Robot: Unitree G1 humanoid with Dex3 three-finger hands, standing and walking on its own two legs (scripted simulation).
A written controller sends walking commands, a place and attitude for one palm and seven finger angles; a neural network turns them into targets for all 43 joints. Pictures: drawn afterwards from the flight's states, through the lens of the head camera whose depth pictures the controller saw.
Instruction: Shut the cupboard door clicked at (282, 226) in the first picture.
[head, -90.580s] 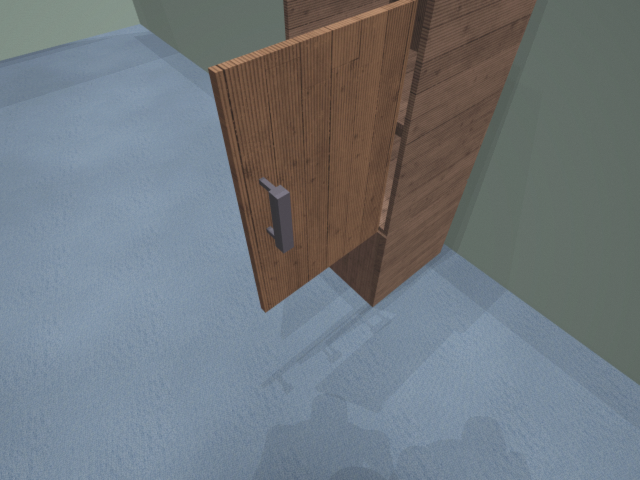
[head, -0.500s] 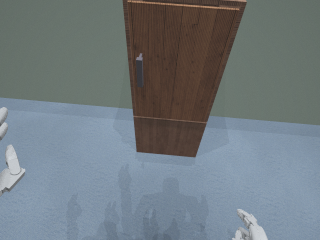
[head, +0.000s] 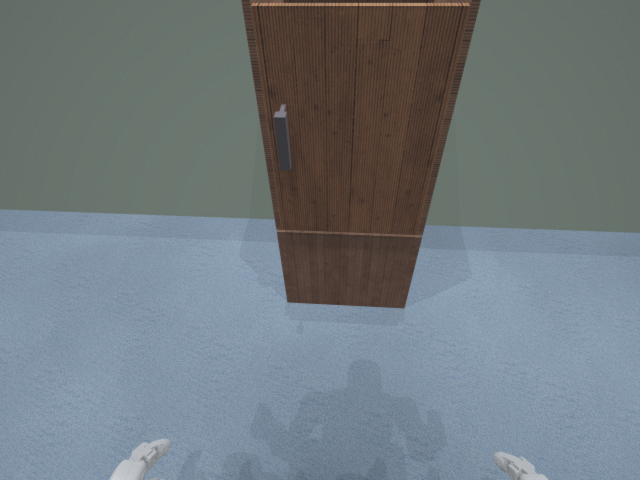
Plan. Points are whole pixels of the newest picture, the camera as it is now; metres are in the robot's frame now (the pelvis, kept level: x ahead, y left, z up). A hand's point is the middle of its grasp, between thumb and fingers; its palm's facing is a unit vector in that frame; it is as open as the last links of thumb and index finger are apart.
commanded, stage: let the arm hang, fingers relaxed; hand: left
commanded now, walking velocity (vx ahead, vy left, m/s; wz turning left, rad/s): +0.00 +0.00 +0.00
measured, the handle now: (284, 137) +0.82 +0.12 -0.01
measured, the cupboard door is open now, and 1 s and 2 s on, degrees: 0 0 0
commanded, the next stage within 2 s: look to check the result in 0.88 s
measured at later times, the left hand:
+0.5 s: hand out of the picture -0.06 +0.16 -0.16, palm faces +0.04 -0.98 -0.18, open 7.3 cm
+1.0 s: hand out of the picture -0.02 +0.16 -0.17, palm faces +0.03 -0.99 -0.17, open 7.3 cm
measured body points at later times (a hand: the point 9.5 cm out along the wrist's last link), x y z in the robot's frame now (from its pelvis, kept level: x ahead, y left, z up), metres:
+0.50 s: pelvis +0.00 +0.00 +0.01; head +0.01 -0.01 +0.46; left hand -0.06 +0.21 -0.15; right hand -0.03 -0.20 -0.16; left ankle +0.05 +0.10 -0.73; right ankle +0.00 -0.12 -0.73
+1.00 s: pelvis +0.01 +0.00 +0.01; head +0.02 +0.00 +0.46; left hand -0.02 +0.21 -0.15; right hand -0.02 -0.22 -0.15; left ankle +0.05 +0.10 -0.73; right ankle +0.00 -0.12 -0.73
